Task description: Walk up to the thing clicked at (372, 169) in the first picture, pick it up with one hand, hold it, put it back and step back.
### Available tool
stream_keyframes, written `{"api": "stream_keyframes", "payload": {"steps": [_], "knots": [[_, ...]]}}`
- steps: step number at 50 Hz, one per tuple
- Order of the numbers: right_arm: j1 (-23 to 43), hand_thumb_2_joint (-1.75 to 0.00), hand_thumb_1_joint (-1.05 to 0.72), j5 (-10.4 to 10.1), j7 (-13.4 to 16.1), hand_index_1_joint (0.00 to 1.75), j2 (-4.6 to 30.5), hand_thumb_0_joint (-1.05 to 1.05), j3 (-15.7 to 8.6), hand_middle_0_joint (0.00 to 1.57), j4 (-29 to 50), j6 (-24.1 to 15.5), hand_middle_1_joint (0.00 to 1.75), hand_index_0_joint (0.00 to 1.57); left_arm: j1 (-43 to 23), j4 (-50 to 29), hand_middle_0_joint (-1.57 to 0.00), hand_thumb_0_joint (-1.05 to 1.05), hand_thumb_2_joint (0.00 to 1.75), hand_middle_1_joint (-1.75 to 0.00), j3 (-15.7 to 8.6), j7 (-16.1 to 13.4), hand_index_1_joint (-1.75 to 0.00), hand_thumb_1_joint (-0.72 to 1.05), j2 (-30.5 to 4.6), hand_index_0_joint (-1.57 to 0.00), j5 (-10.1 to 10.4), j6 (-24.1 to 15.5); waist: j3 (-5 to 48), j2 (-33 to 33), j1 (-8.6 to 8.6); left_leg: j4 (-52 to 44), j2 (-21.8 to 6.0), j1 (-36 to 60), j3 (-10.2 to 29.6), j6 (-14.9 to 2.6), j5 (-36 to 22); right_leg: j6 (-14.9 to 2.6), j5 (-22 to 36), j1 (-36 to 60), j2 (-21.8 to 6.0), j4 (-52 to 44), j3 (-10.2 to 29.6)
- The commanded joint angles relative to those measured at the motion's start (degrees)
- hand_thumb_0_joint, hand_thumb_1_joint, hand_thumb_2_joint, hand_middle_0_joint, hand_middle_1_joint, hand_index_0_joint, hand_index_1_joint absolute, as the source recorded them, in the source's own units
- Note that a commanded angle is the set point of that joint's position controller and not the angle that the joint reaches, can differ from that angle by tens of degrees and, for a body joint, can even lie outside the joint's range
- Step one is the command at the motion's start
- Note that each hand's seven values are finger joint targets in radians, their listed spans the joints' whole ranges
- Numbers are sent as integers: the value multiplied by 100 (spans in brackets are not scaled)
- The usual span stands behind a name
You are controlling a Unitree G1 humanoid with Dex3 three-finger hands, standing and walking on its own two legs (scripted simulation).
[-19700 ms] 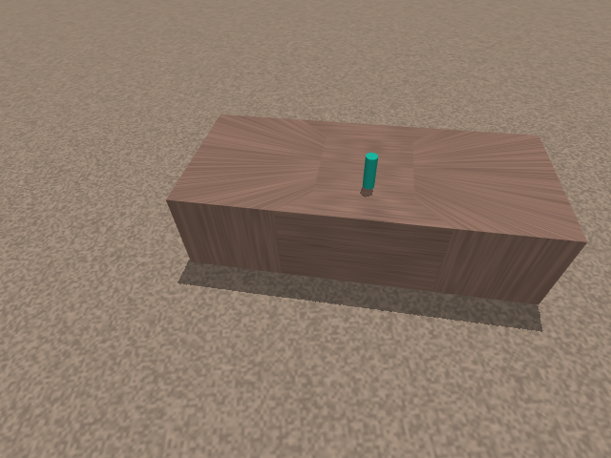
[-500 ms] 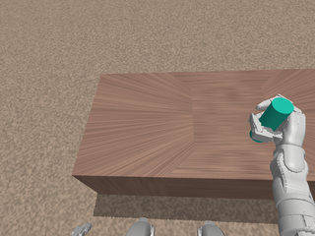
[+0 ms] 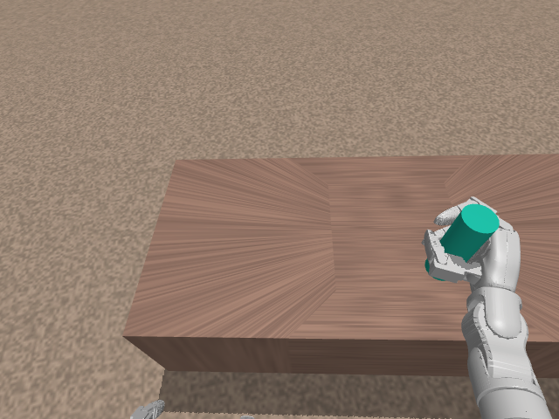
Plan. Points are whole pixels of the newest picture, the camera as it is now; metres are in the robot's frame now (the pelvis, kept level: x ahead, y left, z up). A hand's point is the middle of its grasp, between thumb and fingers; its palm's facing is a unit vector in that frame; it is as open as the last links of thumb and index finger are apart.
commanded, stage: lift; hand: right
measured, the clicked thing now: (457, 245) +0.37 -0.20 +0.06
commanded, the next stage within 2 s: hold in 0.14 s
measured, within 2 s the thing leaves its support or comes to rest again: neither
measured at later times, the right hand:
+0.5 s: hand (449, 246) +0.35 -0.18 +0.07, palm faces +0.24 +0.97 +0.01, open 5.7 cm
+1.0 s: hand (454, 249) +0.34 -0.18 +0.08, palm faces +0.24 +0.97 +0.02, open 5.7 cm
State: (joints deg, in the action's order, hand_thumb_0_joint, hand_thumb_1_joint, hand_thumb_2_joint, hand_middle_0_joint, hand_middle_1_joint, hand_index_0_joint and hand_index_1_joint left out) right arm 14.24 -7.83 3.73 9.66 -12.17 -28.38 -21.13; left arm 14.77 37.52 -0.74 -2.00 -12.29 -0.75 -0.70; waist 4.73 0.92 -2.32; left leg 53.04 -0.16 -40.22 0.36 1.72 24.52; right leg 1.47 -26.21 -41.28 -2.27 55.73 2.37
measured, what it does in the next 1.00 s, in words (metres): stands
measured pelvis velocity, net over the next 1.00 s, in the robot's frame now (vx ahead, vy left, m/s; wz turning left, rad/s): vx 0.00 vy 0.00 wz -0.01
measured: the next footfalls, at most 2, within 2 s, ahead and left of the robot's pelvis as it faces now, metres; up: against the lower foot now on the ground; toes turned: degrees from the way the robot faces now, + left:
none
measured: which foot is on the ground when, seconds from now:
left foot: down 0.00-1.00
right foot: down 0.00-1.00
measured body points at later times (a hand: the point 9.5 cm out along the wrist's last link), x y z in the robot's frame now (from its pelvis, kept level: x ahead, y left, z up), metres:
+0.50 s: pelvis +0.00 +0.00 +0.01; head +0.05 +0.00 +0.46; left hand +0.13 +0.25 -0.10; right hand +0.34 -0.23 +0.07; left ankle +0.02 +0.14 -0.68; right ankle +0.01 -0.13 -0.68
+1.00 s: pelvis +0.00 +0.00 +0.02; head +0.05 +0.00 +0.46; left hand +0.14 +0.24 -0.09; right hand +0.32 -0.23 +0.08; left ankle +0.02 +0.14 -0.68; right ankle +0.01 -0.13 -0.68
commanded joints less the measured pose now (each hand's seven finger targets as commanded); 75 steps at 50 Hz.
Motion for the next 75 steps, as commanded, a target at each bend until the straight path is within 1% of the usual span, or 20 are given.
{"api": "stream_keyframes", "payload": {"steps": [1, 7, 13, 24, 35, 38, 40, 42, 46, 48, 49, 53, 55, 59, 63, 66, 70, 73, 74, 75], "knots": [[1526, -134, -54, -19, -17, 146, 729, 0, -97, 140, 1303, -412, 146, 141, 140, -584, -20, 0, 90, -30, -333, -52, -30, 89, -803, -19, 31, -210, 1755, -122, -62, -724, 118, 1069, -223, -206, -1680, -183, 1573, 1085, 103, -877, -136], [1487, -134, -56, -12, 20, 145, 748, 0, -84, 139, 1475, -407, 145, 141, -13, -642, -20, 0, 89, -30, -290, -64, -30, 90, -738, -20, 32, -181, 1626, -22, 29, -875, 97, 1180, -178, -200, -1514, -191, 1374, 1091, 131, -965, -188], [1343, -132, -55, -24, 23, 145, 657, 0, -32, 141, 1512, -373, 145, 142, 58, -610, -20, 0, 90, -31, -311, -77, -31, 89, -754, -20, 35, -179, 1714, -64, 9, -852, 78, 1331, -195, -191, -1958, -178, 1859, 1293, 128, -981, -181], [1272, -133, -56, -47, 29, 145, 527, 0, 139, 141, 1680, -340, 145, 142, -170, -699, -21, 0, 90, -31, -261, -84, -32, 89, -708, -20, 50, -186, 1393, -125, 37, -1070, 78, 1343, -183, -178, -1477, -193, 1332, 1290, 137, -1187, -199], [939, -133, -58, -32, 59, 145, 644, 0, 48, 141, 1833, -246, 145, 142, -224, -684, -21, 0, 91, -31, -216, -130, -32, 89, -654, -20, 63, -180, 1374, -81, 155, -1152, 45, 1643, -160, -165, -1735, -192, 1595, 1386, 164, -1247, -234], [1093, -132, -59, -49, 57, 144, 501, 0, 193, 141, 1927, -236, 144, 142, -268, -700, -21, 0, 90, -31, -229, -119, -32, 89, -681, -21, 62, -187, 1308, -10, 54, -1140, 80, 1434, -199, -187, -1584, -163, 1493, 1472, 126, -1319, -190], [1072, -134, -61, -28, 77, 145, 631, 0, 64, 142, 1966, -223, 145, 142, -259, -689, -21, 0, 91, -31, -246, -136, -31, 89, -687, -20, 61, -205, 1425, -65, 85, -1168, 82, 1486, -210, -176, -1596, -168, 1516, 1539, 125, -1322, -185], [957, -133, -59, -34, 68, 144, 483, 0, 238, 141, 2060, -200, 144, 142, -341, -719, -21, 0, 91, -31, -205, -127, -31, 89, -627, -21, 54, -212, 1312, 25, 110, -1207, 70, 1553, -195, -176, -1503, -169, 1402, 1485, 145, -1360, -203], [717, -133, -59, -43, 75, 145, 507, 0, 145, 142, 1949, -160, 145, 142, -310, -694, -21, 0, 91, -31, -220, -143, -32, 89, -652, -21, 59, -233, 1364, -52, 149, -1168, 79, 1578, -217, -176, -1669, -160, 1615, 1566, 124, -1343, -181], [1053, -133, -58, -33, 79, 145, 632, 0, 78, 142, 2224, -187, 145, 142, -224, -651, -21, 0, 91, -31, -250, -159, -32, 89, -679, -21, 57, -235, 1618, -46, 99, -1115, 74, 1634, -207, -168, -1934, -161, 1894, 1703, 116, -1295, -177], [726, -134, -59, -32, 64, 146, 473, 0, 188, 142, 1839, -151, 146, 143, -251, -649, -21, 0, 91, -31, -211, -143, -32, 88, -637, -20, 55, -218, 1305, -71, 108, -1123, 66, 1607, -205, -164, -1907, -162, 1849, 1536, 134, -1293, -199], [979, -135, -61, -40, 79, 146, 562, 0, 117, 143, 2048, -200, 146, 144, -340, -697, -21, 0, 91, -31, -210, -131, -32, 89, -645, -21, 54, -227, 1291, 40, 147, -1152, 80, 1530, -218, -187, -1591, -145, 1583, 1532, 111, -1376, -168], [936, -134, -60, -9, 41, 145, 433, 0, 286, 141, 1975, -165, 145, 142, -270, -687, -21, 0, 91, -31, -236, -143, -32, 89, -651, -21, 54, -236, 1389, -30, 84, -1175, 70, 1554, -193, -176, -1661, -162, 1582, 1605, 133, -1340, -196], [880, -134, -61, -12, 96, 146, 544, 0, 115, 142, 2043, -152, 146, 143, -289, -682, -21, 0, 91, -31, -297, -153, -32, 89, -718, -21, 48, -271, 1430, -76, 142, -1175, 79, 1568, -218, -168, -1643, -164, 1588, 1594, 124, -1366, -177], [917, -133, -60, -19, 78, 145, 469, 0, 193, 141, 1851, -157, 145, 142, -330, -678, -21, 0, 90, -31, -218, -142, -31, 90, -635, -21, 54, -262, 1206, -149, 87, -1176, 78, 1455, -201, -162, -1585, -183, 1514, 1481, 126, -1330, -186], [843, -134, -61, -17, 109, 146, 615, 0, 43, 142, 2076, -180, 146, 143, -377, -698, -21, 0, 90, -31, -202, -144, -31, 90, -603, -21, 49, -273, 1329, -3, 200, -1254, 66, 1594, -174, -174, -1404, -177, 1320, 1504, 157, -1374, -217], [867, -133, -61, -31, 101, 144, 484, 0, 150, 141, 2038, -165, 144, 142, -365, -676, -21, 0, 91, -31, -210, -170, -31, 90, -604, -21, 40, -301, 1293, -144, 95, -1222, 66, 1555, -177, -149, -1570, -199, 1455, 1457, 152, -1324, -218], [822, -134, -60, -26, 103, 145, 482, 0, 120, 142, 1964, -185, 145, 142, -303, -657, -21, 0, 91, -31, -231, -163, -31, 89, -616, -21, 33, -293, 1345, -154, 103, -1174, 58, 1564, -170, -152, -1631, -196, 1520, 1425, 151, -1280, -213], [1010, -134, -61, -37, 114, 145, 618, 0, 57, 142, 2415, -234, 145, 142, -351, -671, -21, 0, 90, -31, -228, -150, -31, 90, -628, -21, 35, -311, 1486, 87, 199, -1151, 58, 1593, -171, -166, -1613, -170, 1534, 1530, 141, -1321, -203], [740, -135, -61, 5, 120, 147, 507, 0, 129, 143, 1999, -189, 147, 144, -279, -649, -21, 0, 91, -31, -224, -155, -31, 89, -628, -21, 35, -295, 1449, 18, 134, -1114, 68, 1580, -182, -177, -1711, -153, 1653, 1576, 135, -1308, -194]]}}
